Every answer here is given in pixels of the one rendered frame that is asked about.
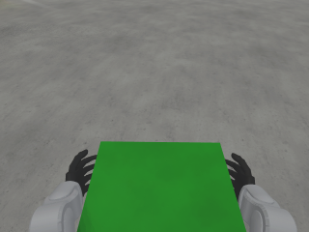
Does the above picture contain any carton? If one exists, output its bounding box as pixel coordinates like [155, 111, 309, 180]
[76, 141, 246, 232]

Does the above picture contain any robot right forearm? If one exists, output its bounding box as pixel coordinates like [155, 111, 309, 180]
[238, 184, 297, 232]

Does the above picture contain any right robot hand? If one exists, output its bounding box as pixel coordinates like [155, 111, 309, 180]
[225, 153, 255, 202]

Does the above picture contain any left robot hand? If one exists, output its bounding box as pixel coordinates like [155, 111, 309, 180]
[66, 149, 98, 197]

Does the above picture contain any robot left forearm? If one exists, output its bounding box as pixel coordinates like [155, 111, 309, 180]
[28, 181, 83, 232]

